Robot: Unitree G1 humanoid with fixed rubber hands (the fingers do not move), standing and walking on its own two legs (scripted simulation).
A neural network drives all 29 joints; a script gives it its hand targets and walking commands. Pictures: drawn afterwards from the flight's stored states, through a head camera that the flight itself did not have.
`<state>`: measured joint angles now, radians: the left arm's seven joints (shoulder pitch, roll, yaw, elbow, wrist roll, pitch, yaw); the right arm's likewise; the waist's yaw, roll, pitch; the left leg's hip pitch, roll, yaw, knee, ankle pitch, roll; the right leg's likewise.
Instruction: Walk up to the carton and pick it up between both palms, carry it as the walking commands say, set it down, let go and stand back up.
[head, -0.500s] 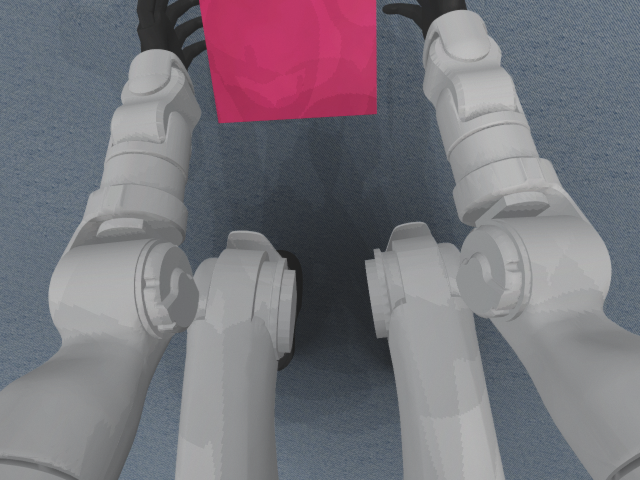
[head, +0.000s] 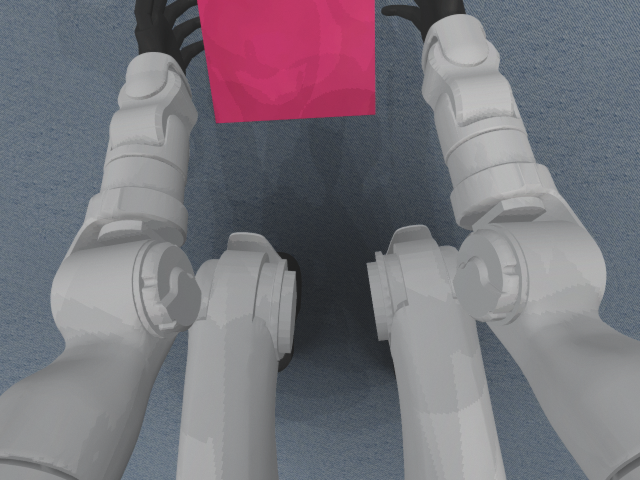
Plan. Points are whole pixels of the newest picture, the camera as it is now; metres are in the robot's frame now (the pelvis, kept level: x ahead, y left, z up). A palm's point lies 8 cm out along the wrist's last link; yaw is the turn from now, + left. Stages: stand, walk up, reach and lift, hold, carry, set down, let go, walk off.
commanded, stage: set down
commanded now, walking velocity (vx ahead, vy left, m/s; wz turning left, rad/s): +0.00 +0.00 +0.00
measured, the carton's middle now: (298, 37) +0.54 +0.03 -0.25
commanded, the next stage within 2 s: none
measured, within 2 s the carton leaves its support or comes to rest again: rests again in 0.48 s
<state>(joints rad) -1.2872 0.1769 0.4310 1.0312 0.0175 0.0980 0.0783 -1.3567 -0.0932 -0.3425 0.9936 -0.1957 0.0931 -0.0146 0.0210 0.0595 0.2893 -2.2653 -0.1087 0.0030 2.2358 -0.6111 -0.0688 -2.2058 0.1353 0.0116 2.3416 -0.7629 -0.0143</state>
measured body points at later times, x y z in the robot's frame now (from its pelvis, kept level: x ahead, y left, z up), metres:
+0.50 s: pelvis -0.01 +0.00 +0.00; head +0.35 -0.04 +0.27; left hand +0.51 +0.17 -0.18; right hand +0.50 -0.13 -0.21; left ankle +0.11 +0.12 -0.32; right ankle +0.06 -0.10 -0.32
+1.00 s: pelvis -0.03 +0.02 +0.00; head +0.33 -0.01 +0.25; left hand +0.51 +0.19 -0.16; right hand +0.53 -0.15 -0.17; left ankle +0.11 +0.12 -0.32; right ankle +0.06 -0.09 -0.32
